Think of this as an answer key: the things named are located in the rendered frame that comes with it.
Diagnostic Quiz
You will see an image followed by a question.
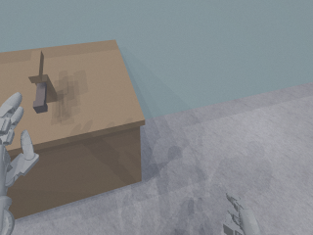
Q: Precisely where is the tap lever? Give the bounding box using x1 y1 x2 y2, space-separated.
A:
32 82 48 114

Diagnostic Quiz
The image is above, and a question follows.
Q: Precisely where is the left robot hand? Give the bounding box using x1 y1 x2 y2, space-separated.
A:
0 92 39 197

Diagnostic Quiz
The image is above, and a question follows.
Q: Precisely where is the right robot hand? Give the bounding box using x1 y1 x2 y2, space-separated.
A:
223 192 262 235

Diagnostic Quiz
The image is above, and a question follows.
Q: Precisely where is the counter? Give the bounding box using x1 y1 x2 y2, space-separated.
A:
0 39 146 219

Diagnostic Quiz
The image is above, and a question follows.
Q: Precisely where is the left robot forearm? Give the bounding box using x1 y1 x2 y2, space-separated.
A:
0 196 15 235

